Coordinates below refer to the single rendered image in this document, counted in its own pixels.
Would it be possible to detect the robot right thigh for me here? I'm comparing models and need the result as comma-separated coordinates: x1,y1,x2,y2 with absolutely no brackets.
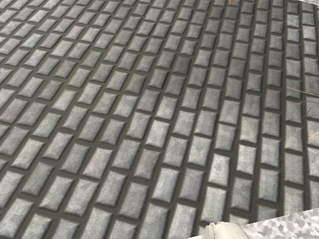
204,221,248,239

